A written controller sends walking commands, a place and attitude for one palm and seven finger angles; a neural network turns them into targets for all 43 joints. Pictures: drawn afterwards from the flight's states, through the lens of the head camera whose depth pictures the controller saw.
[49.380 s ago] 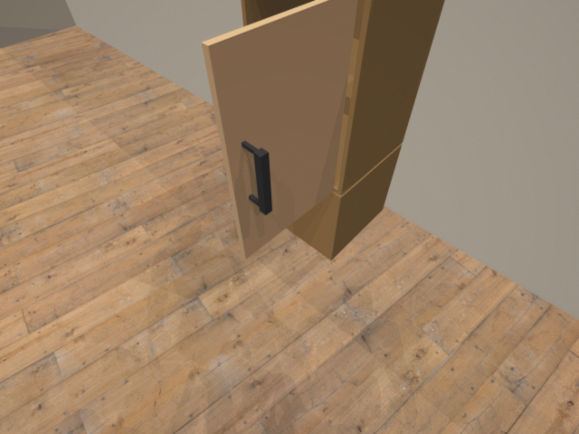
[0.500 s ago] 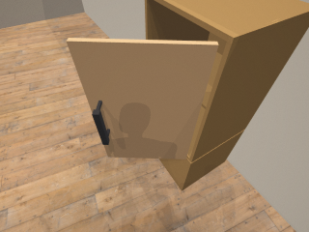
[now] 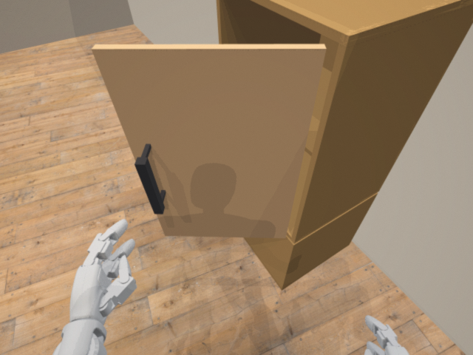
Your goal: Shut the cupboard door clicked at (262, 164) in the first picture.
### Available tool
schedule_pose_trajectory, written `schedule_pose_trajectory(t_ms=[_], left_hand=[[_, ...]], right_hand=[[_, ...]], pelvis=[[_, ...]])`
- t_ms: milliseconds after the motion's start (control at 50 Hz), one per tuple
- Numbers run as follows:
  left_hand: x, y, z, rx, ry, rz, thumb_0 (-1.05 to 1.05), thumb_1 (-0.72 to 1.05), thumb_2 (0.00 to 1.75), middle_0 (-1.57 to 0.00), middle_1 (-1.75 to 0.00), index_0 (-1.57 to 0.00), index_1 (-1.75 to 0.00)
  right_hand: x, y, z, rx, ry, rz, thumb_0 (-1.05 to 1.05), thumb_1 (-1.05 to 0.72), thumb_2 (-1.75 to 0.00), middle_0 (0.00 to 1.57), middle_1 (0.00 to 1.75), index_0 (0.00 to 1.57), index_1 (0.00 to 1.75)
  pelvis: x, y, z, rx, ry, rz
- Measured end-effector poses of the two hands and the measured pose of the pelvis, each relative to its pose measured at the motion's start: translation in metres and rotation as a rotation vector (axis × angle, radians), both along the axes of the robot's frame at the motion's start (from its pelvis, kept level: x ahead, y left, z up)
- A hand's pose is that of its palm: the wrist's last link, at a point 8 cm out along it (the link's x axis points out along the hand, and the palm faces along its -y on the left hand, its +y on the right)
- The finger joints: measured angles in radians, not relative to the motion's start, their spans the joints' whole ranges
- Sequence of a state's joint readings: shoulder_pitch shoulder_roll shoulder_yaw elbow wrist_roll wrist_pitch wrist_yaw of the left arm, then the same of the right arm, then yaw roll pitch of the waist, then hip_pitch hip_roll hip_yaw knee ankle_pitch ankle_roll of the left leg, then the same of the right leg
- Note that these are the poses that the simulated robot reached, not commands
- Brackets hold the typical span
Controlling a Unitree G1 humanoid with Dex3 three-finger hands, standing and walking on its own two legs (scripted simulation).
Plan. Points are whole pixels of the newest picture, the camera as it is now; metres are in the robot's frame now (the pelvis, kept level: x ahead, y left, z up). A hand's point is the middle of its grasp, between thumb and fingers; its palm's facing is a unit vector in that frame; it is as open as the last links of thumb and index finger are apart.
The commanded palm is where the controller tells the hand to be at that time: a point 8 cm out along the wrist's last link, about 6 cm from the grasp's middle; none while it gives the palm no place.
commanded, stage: raise the hand and make a fist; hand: left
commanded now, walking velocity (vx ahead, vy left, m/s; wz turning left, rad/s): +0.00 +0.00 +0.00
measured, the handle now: (153, 180) +0.49 +0.21 -0.02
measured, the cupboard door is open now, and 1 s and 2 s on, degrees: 56 56 56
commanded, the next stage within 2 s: bring the fist close to the handle in 1.68 s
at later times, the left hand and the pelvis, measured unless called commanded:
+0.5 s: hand (140, 332) +0.18 +0.17 -0.04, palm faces -0.15 -0.99 +0.02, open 4.6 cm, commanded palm +0.14 +0.24 -0.03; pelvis -0.06 +0.01 -0.08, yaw -1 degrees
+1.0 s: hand (98, 320) +0.19 +0.23 -0.01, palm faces +0.05 -1.00 -0.04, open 3.1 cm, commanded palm +0.16 +0.27 -0.02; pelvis -0.03 +0.04 -0.07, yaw +0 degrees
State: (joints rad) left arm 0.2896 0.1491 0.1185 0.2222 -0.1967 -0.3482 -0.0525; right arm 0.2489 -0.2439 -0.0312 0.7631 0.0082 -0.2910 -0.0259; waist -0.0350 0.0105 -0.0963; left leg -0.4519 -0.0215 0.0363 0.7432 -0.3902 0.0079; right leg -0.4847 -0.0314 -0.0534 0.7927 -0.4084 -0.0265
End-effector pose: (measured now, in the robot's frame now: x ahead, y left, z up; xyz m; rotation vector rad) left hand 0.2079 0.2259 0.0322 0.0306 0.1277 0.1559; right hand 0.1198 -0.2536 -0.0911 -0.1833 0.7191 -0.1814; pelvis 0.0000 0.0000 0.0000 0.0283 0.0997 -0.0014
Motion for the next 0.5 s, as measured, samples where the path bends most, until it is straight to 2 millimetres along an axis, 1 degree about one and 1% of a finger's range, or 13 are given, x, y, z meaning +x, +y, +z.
schedule_pose_trajectory(t_ms=[40, 60, 100, 140, 180, 200, 240, 260, 300, 360, 400, 440, 500], left_hand=[[-0.007, -0.010, -0.008, -0.031, -0.106, -0.083, 0.01, 0.91, 0.90, -0.29, -0.41, -0.29, -0.41], [-0.016, -0.013, -0.017, -0.039, -0.130, -0.123, 0.01, 0.91, 0.90, -0.31, -0.42, -0.31, -0.42], [-0.038, -0.015, -0.045, -0.047, -0.110, -0.178, 0.01, 0.91, 0.90, -0.34, -0.46, -0.34, -0.46], [-0.065, -0.009, -0.074, -0.054, -0.035, -0.184, 0.01, 0.91, 0.90, -0.38, -0.49, -0.38, -0.50], [-0.089, 0.003, -0.093, -0.046, 0.023, -0.141, 0.01, 0.90, 0.90, -0.42, -0.53, -0.42, -0.54], [-0.099, 0.010, -0.096, -0.035, 0.028, -0.108, 0.01, 0.90, 0.90, -0.44, -0.55, -0.43, -0.55], [-0.110, 0.023, -0.091, -0.004, -0.022, -0.048, 0.02, 0.90, 0.90, -0.47, -0.59, -0.47, -0.59], [-0.111, 0.027, -0.083, 0.013, -0.072, -0.033, 0.02, 0.90, 0.90, -0.49, -0.61, -0.49, -0.61], [-0.105, 0.028, -0.066, 0.037, -0.191, -0.042, 0.03, 0.90, 0.90, -0.52, -0.65, -0.52, -0.65], [-0.082, 0.017, -0.048, 0.036, -0.297, -0.151, 0.03, 0.91, 0.90, -0.57, -0.71, -0.57, -0.71], [-0.063, 0.005, -0.049, 0.014, -0.261, -0.249, 0.02, 0.91, 0.90, -0.61, -0.75, -0.61, -0.75], [-0.047, -0.002, -0.059, -0.018, -0.152, -0.320, 0.02, 0.91, 0.90, -0.65, -0.79, -0.64, -0.79], [-0.039, 0.000, -0.073, -0.065, 0.016, -0.306, 0.02, 0.90, 0.90, -0.70, -0.85, -0.70, -0.85]], right_hand=[[0.016, -0.006, 0.006, -0.021, -0.068, 0.029, 0.01, -0.90, -0.90, 0.20, 0.30, 0.20, 0.30], [0.022, -0.009, 0.008, -0.034, -0.095, 0.046, 0.01, -0.90, -0.90, 0.20, 0.30, 0.20, 0.30], [0.034, -0.014, 0.009, -0.064, -0.138, 0.081, 0.01, -0.90, -0.90, 0.20, 0.30, 0.20, 0.30], [0.045, -0.018, 0.006, -0.096, -0.174, 0.115, 0.01, -0.90, -0.90, 0.20, 0.30, 0.20, 0.30], [0.054, -0.018, 0.000, -0.119, -0.202, 0.144, 0.01, -0.90, -0.90, 0.20, 0.30, 0.20, 0.30], [0.058, -0.016, -0.004, -0.124, -0.214, 0.154, 0.01, -0.90, -0.90, 0.20, 0.30, 0.20, 0.30], [0.062, -0.009, -0.015, -0.125, -0.228, 0.174, 0.01, -0.90, -0.90, 0.20, 0.30, 0.19, 0.30], [0.063, -0.005, -0.021, -0.120, -0.230, 0.182, 0.01, -0.90, -0.90, 0.20, 0.30, 0.19, 0.30], [0.060, 0.007, -0.034, -0.102, -0.224, 0.195, 0.01, -0.90, -0.90, 0.20, 0.30, 0.19, 0.30], [0.048, 0.026, -0.051, -0.057, -0.195, 0.194, 0.01, -0.90, -0.90, 0.20, 0.30, 0.20, 0.30], [0.034, 0.037, -0.060, -0.018, -0.163, 0.170, 0.01, -0.90, -0.90, 0.20, 0.30, 0.20, 0.30], [0.018, 0.044, -0.064, 0.018, -0.121, 0.128, 0.01, -0.90, -0.90, 0.20, 0.30, 0.20, 0.30], [-0.007, 0.048, -0.063, 0.047, -0.057, 0.060, 0.01, -0.90, -0.90, 0.20, 0.30, 0.20, 0.30]], pelvis=[[-0.010, -0.006, -0.012, 0.008, 0.043, -0.017], [-0.015, -0.009, -0.018, 0.011, 0.061, -0.021], [-0.024, -0.013, -0.033, 0.013, 0.092, -0.021], [-0.032, -0.016, -0.047, 0.006, 0.116, -0.014], [-0.039, -0.016, -0.061, -0.006, 0.134, -0.004], [-0.042, -0.016, -0.067, -0.014, 0.140, 0.001], [-0.047, -0.015, -0.078, -0.030, 0.148, 0.011], [-0.049, -0.014, -0.082, -0.037, 0.151, 0.014], [-0.054, -0.012, -0.089, -0.051, 0.153, 0.020], [-0.059, -0.007, -0.094, -0.067, 0.153, 0.025], [-0.061, -0.004, -0.094, -0.069, 0.155, 0.020], [-0.061, 0.000, -0.090, -0.064, 0.157, 0.011], [-0.057, 0.006, -0.081, -0.056, 0.158, -0.004]])
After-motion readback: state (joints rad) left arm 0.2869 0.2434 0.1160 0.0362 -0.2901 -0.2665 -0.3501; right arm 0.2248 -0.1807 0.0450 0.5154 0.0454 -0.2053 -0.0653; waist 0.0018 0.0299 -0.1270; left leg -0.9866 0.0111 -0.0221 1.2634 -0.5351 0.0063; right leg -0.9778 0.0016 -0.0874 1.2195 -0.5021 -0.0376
